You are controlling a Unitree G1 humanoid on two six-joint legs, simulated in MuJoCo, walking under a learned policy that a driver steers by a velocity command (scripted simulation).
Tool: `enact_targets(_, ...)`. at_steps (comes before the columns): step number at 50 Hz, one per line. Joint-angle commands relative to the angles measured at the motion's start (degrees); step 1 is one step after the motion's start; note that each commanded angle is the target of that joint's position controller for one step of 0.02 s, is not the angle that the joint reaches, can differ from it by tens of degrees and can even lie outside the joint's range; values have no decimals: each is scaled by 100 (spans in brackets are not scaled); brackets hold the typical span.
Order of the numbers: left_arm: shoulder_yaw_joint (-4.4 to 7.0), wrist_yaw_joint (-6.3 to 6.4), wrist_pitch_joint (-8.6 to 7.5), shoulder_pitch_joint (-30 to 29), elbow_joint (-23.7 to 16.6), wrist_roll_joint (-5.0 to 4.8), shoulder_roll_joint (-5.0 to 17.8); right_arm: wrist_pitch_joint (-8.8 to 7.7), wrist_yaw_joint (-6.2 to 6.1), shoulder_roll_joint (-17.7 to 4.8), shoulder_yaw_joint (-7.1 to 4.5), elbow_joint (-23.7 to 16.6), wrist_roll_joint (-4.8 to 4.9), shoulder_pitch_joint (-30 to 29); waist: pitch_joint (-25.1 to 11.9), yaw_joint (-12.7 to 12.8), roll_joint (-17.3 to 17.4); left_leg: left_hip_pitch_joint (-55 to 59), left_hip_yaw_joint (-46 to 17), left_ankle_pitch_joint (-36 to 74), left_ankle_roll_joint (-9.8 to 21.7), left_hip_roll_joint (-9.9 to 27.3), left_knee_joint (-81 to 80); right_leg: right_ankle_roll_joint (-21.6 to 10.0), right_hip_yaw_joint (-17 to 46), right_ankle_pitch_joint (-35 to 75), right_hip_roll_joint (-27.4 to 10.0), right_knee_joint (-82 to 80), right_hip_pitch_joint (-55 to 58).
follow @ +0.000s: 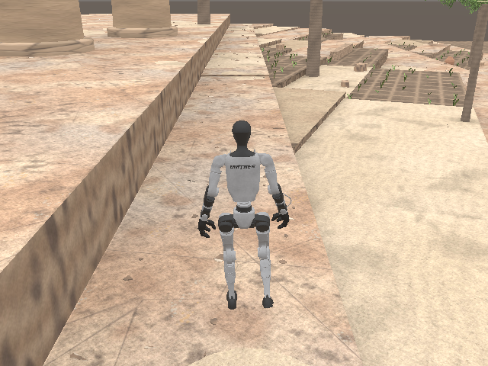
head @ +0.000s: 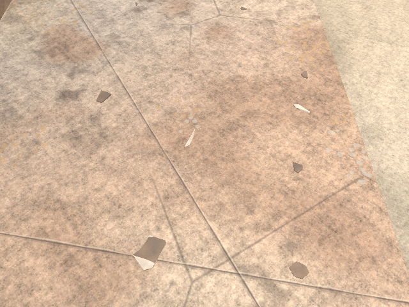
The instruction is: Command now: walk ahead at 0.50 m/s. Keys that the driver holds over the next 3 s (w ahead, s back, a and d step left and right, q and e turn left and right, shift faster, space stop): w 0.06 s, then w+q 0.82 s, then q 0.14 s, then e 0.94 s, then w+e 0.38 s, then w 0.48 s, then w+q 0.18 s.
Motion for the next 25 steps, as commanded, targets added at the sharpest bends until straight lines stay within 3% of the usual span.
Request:
enact_targets(1,133,62,59,274,-276,39,292,-96,19,-462,-73,-142,-47,116,-328,123,668,775,-1595,475,939,1434,-1709,-11,207,539,-537,-158,-809)
enact_targets(4,173,97,122,-220,-480,109,340,-112,-78,-712,-127,18,-25,449,-63,88,496,765,-1330,976,1035,1409,-1919,148,156,1167,-591,-883,-1287)
enact_targets(6,184,96,91,-726,-667,152,326,-65,-151,-738,-123,95,7,703,26,-24,424,964,-1293,1112,992,1359,-1939,249,140,1728,-538,-1613,-1568)
enact_targets(10,138,19,13,-1558,-893,102,213,2,-236,-833,-144,177,73,1062,154,-263,485,1095,-1154,821,823,1175,-1891,341,34,2550,-219,-3060,-1286)
enact_targets(14,91,-106,-84,-2196,-1107,37,242,85,-278,-829,-168,302,133,1434,281,-448,556,1479,-1402,644,816,1321,-1522,358,48,2390,-23,-3773,-1079)
enact_targets(17,152,-155,-177,-2033,-1143,18,496,156,-330,-941,-245,278,146,1347,181,-220,724,1678,-1728,767,683,1499,-1073,247,123,1912,61,-4129,-484)
enact_targets(18,200,-145,-201,-1725,-1074,20,603,182,-332,-956,-264,242,147,1249,38,-31,787,1642,-1755,1076,617,1456,-777,175,45,1726,129,-4219,3)
enact_targets(19,311,-106,-220,-1027,-877,45,806,193,-324,-849,-232,175,132,1149,-372,299,723,1463,-1613,1605,479,1163,-64,26,-28,1625,184,-4326,997)
enact_targets(20,420,-57,-247,0,-706,144,1157,187,-300,-590,-138,-10,67,994,-1235,727,346,624,-1323,1088,285,752,1483,-321,636,1578,-557,-4094,2644)
enact_targets(21,555,-36,-184,646,-608,209,1691,94,-287,45,28,-170,109,1619,-2155,574,-1190,-1558,-623,-1165,-139,-137,3603,-1106,2863,946,-1998,-4382,4868)
enact_targets(22,418,-52,-160,616,-626,188,1202,25,-272,-295,-27,-162,210,1644,-2362,569,-1503,-2306,-1156,-2495,-134,38,4625,-1279,4004,193,-2217,-4936,4852)
enact_targets(23,292,-43,-155,177,-730,157,772,21,-277,-788,-164,-226,293,1254,-1491,539,-951,-2640,-1219,-2110,-75,339,4936,-997,3146,17,-2022,-5028,4084)
enact_targets(24,226,-41,-133,-196,-790,152,586,54,-293,-789,-187,-273,278,966,-987,414,-526,-2511,-1051,-1615,-70,616,4866,-803,2337,285,-1784,-5159,3263)
enact_targets(25,182,-56,-117,-505,-772,158,439,96,-300,-703,-209,-321,218,798,-572,272,-348,-2307,-997,-1270,-85,771,4581,-718,1780,633,-1545,-5393,2534)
